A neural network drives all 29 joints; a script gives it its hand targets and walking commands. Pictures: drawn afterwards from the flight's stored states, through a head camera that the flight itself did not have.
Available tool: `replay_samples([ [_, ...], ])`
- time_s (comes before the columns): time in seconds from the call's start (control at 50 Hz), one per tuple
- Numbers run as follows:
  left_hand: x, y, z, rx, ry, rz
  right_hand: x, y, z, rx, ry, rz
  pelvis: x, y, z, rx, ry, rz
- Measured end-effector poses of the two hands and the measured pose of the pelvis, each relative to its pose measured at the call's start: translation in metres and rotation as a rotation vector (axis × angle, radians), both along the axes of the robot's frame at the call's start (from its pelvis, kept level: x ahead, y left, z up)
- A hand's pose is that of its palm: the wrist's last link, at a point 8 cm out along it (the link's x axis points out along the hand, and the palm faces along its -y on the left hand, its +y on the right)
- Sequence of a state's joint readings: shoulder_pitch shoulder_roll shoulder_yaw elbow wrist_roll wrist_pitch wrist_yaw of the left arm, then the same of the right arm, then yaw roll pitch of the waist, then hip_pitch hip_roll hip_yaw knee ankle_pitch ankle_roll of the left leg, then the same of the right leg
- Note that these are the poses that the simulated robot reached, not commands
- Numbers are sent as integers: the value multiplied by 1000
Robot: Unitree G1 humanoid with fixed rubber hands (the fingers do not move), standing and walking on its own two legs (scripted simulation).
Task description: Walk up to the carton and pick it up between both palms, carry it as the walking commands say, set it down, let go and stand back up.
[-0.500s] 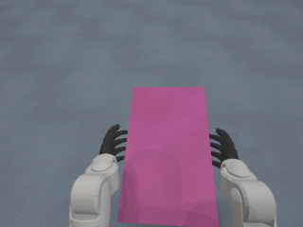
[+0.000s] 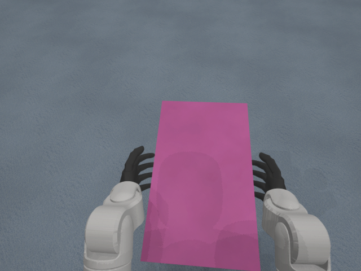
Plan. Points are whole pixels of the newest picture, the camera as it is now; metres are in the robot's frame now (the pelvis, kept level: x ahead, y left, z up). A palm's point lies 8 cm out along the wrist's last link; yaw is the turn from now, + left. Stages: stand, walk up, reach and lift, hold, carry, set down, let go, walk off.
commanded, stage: carry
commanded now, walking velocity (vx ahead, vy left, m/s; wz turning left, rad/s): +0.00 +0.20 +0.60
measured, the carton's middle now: (199, 188) +0.32 -0.01 -0.02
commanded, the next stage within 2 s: none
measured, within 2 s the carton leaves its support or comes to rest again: neither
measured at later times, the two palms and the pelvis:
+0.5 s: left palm (4, 196) +0.25 +0.34 +0.09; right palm (154, 177) +0.31 +0.09 +0.06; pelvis +0.02 +0.14 -0.01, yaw +16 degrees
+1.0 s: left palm out of the picture +0.16 +0.52 +0.09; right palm (40, 195) +0.26 +0.28 +0.08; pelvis -0.04 +0.28 +0.00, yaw +26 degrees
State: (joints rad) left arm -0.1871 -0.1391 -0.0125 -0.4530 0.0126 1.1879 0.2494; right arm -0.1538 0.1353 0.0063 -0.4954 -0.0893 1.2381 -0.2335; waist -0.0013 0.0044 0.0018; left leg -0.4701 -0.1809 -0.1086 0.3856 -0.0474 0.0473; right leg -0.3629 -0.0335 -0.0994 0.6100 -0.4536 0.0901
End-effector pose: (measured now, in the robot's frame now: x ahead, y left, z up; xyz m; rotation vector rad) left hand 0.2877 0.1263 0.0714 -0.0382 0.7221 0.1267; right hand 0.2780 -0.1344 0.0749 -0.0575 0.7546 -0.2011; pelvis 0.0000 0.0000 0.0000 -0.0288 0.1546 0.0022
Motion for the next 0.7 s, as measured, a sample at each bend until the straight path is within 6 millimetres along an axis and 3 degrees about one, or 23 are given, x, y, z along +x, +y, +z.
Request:
replay_samples([
  [0.06, 1, 20, 3, 14, -53, 32, 8, 20, -1, 18, -56, 25, 2, 13, -9, 12, 1, 33],
  [0.14, 3, 53, 11, -11, -88, 72, 21, 53, 14, -7, -96, 66, 13, 34, -9, 25, -28, 70],
  [0.22, 3, 104, 17, -19, -150, 145, 40, 106, 24, -19, -163, 142, 31, 66, -20, 59, -56, 141],
  [0.28, -5, 148, 17, 29, -168, 209, 48, 153, 16, -6, -169, 213, 41, 95, -31, 41, -95, 189],
  [0.34, -16, 173, 16, 52, -117, 245, 45, 180, 0, -16, -64, 259, 38, 112, -24, 44, -103, 213],
  [0.46, -30, 198, 15, 83, -38, 260, 33, 208, -16, 18, 43, 283, 21, 134, -12, 61, -83, 243],
  [0.5, -34, 210, 22, 92, -57, 278, 33, 220, -11, 39, 17, 293, 18, 142, -10, 61, -84, 275],
  [0.62, -51, 263, 47, 88, -147, 390, 45, 281, 30, 33, -101, 389, 22, 171, -1, 100, -56, 379],
  [0.7, -67, 307, 43, 89, -139, 437, 42, 331, 25, 26, -98, 437, 18, 205, -5, 92, -39, 427],
])
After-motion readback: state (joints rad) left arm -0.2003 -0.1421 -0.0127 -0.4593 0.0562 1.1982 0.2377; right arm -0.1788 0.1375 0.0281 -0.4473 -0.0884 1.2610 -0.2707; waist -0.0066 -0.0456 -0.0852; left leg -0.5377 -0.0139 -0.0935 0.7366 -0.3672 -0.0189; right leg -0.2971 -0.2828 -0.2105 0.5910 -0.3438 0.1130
